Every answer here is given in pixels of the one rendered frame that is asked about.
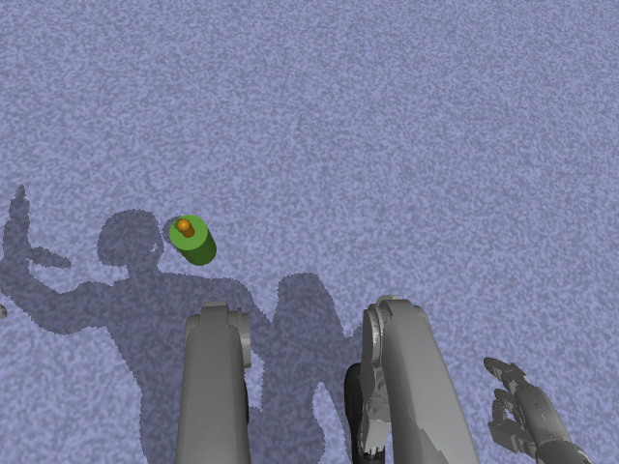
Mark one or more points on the right robot hand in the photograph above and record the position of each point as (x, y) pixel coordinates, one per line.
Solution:
(536, 419)

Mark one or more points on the right robot foot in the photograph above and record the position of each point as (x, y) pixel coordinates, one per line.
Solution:
(353, 402)

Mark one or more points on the right robot arm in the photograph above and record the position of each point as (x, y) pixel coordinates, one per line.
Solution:
(561, 452)

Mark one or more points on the bottle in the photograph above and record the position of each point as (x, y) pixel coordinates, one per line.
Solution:
(193, 239)

